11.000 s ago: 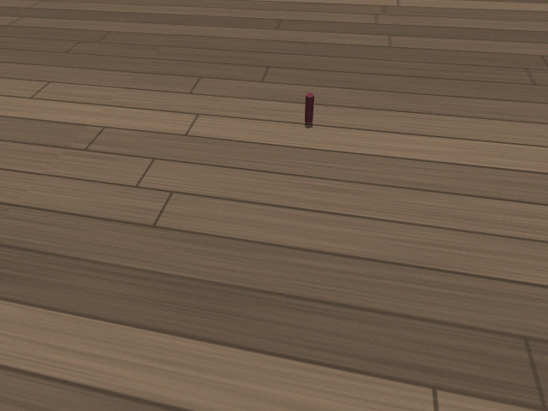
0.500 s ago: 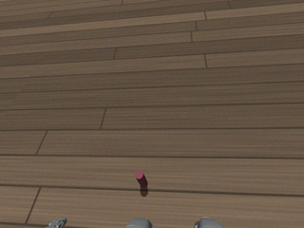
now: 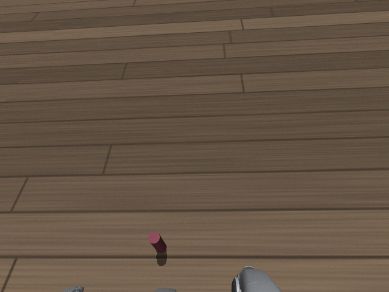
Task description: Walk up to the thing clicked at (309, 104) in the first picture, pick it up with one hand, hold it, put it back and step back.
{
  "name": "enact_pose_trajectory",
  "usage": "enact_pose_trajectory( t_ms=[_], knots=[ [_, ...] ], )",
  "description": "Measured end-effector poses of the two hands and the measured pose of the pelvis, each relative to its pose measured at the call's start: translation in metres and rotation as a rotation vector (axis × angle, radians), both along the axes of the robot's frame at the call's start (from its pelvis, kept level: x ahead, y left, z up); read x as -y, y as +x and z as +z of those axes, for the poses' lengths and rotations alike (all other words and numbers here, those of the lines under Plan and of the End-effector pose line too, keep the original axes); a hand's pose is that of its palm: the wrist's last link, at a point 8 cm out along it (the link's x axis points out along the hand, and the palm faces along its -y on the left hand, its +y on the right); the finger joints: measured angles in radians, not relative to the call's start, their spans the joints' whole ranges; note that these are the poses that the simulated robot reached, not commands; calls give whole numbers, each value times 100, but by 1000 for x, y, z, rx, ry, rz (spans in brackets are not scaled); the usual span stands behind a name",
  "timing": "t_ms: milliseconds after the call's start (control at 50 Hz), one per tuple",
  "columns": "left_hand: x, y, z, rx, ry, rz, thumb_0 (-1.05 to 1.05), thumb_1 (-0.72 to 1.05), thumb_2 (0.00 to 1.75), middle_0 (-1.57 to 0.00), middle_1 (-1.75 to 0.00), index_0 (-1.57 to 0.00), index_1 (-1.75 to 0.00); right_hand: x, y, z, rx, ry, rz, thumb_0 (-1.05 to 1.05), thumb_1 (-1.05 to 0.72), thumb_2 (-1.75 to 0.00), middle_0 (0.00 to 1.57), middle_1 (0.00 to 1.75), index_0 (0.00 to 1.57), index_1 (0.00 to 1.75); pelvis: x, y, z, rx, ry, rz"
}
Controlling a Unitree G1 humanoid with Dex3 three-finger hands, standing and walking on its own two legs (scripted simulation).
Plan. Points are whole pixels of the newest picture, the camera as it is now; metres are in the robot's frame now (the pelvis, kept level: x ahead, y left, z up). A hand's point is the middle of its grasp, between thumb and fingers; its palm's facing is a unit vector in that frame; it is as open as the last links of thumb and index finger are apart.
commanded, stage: walk up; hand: left
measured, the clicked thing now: (158, 242) +0.38 +0.23 -0.66
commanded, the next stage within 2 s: stand in 1.64 s
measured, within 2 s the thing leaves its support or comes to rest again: neither
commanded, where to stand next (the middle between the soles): +0.03 +0.05 m, yaw -2 degrees
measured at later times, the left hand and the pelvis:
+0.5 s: hand out of the picture +0.07 +0.37 -0.15, palm faces +0.01 -0.88 -0.47, open 7.4 cm; pelvis -0.01 +0.06 -0.01, yaw +1 degrees
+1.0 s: hand out of the picture +0.09 +0.29 -0.12, palm faces -0.10 -0.90 -0.42, open 7.4 cm; pelvis +0.01 +0.02 +0.02, yaw -5 degrees
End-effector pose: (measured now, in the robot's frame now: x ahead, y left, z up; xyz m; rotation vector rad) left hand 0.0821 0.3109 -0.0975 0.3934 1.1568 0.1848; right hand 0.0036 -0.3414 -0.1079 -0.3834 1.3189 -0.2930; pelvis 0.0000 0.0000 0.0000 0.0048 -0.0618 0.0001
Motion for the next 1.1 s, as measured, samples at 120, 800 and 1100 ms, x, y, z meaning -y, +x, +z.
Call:
enact_pose_trajectory(
  t_ms=[120,800,1100],
  knots=[
    [15,11,14,44,9,8,1,90,90,-21,-30,-21,-30,-18,47,-13,41,82,61,1,-90,-90,20,30,20,29,3,7,6,-14,5,17],
    [-48,-11,-17,-75,-18,-38,1,90,90,-21,-30,-20,-30,-47,22,23,161,-34,24,1,-90,-90,21,30,20,30,-42,-4,-1,-23,-16,-71],
    [-29,13,22,-11,44,-41,1,90,90,-21,-30,-20,-30,-42,60,8,160,56,-3,1,-90,-90,20,30,20,30,-26,18,13,-2,2,-80]
  ],
)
